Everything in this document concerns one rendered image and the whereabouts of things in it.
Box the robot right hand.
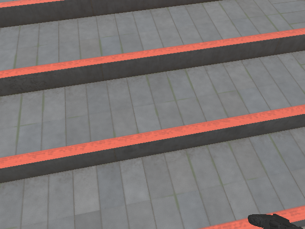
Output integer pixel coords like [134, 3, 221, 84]
[248, 214, 303, 229]

